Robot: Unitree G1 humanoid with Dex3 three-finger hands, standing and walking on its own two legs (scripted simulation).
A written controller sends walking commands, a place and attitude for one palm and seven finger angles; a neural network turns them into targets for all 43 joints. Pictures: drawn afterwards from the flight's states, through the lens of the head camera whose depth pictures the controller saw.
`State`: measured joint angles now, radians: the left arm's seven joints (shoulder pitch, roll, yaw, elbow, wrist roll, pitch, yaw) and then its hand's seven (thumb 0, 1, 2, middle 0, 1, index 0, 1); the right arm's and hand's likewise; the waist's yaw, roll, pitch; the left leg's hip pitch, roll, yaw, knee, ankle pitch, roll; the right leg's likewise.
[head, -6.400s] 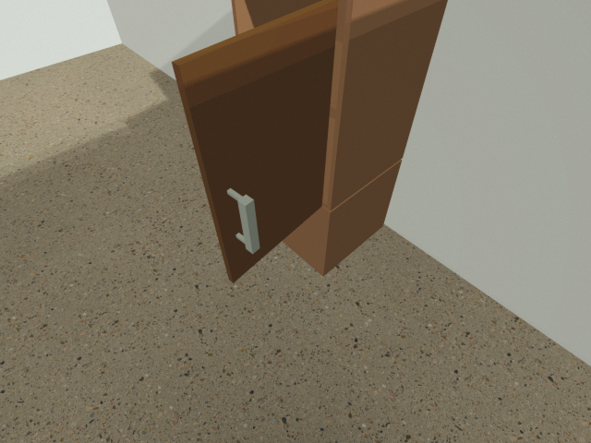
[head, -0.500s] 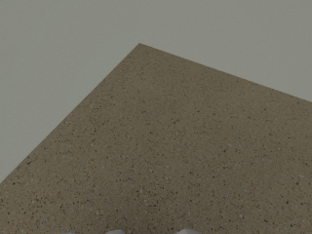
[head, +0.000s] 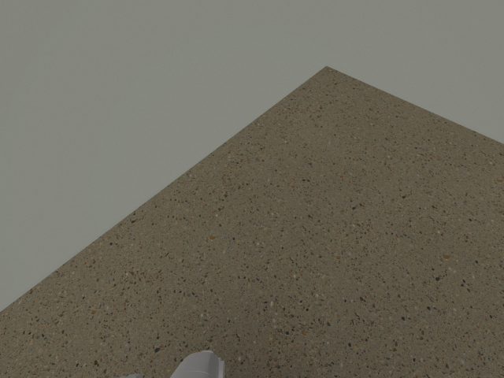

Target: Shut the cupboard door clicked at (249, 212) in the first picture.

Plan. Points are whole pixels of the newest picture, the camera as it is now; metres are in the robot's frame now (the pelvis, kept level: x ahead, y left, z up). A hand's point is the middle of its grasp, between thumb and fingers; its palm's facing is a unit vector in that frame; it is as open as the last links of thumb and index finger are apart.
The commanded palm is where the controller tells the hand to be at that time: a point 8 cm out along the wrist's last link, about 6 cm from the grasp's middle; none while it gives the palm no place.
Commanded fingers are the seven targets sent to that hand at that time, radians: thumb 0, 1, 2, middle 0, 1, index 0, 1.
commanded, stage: walk to a spot facing it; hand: left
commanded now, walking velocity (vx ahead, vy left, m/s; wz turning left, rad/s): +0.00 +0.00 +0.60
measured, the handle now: out of the picture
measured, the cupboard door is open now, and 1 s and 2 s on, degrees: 95 95 95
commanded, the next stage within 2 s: none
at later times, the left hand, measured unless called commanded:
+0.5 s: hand out of the picture +0.04 +0.22 -0.16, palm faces +0.30 -0.90 -0.31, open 7.3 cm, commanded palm none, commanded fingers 0.00 0.90 0.90 -0.20 -0.30 -0.20 -0.30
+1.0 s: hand out of the picture -0.08 +0.17 -0.19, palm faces +0.60 -0.77 -0.23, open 7.3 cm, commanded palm none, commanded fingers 0.00 0.90 0.90 -0.20 -0.30 -0.20 -0.30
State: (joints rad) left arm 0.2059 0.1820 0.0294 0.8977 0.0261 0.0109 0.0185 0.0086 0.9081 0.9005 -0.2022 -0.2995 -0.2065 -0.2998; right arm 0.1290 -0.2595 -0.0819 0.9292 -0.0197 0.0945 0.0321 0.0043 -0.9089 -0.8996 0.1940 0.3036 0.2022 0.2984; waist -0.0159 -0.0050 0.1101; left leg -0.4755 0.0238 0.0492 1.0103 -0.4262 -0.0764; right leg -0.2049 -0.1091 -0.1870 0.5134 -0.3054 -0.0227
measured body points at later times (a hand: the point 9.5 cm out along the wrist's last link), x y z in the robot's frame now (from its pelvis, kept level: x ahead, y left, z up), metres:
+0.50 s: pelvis +0.00 -0.03 -0.01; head +0.06 -0.02 +0.43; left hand +0.02 +0.27 -0.14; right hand +0.16 -0.25 -0.16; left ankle -0.01 +0.13 -0.74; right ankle +0.03 -0.14 -0.74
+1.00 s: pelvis +0.00 -0.03 -0.02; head +0.03 +0.02 +0.43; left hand -0.11 +0.21 -0.17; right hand +0.25 -0.17 -0.14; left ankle -0.05 +0.06 -0.74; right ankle +0.04 -0.16 -0.69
